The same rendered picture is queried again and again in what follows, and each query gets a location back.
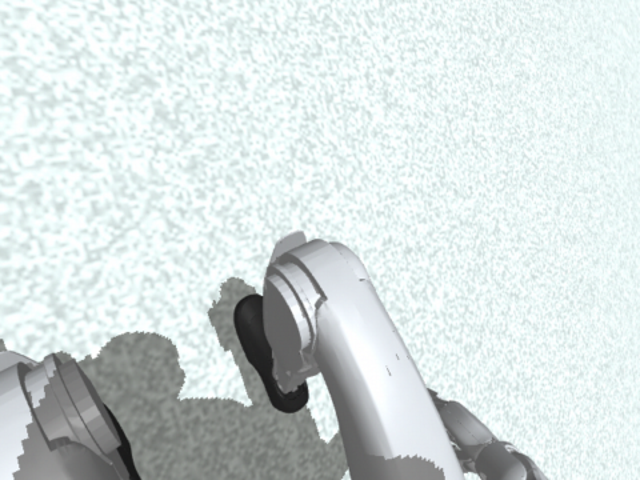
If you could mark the left robot foot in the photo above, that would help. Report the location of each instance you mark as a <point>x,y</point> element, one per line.
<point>124,449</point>

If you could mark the right robot arm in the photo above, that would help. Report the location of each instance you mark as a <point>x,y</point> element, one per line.
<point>501,460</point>

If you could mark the right robot foot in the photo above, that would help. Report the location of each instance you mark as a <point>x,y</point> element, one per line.
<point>248,321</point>

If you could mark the right robot hand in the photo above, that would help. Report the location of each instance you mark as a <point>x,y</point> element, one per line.
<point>464,429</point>

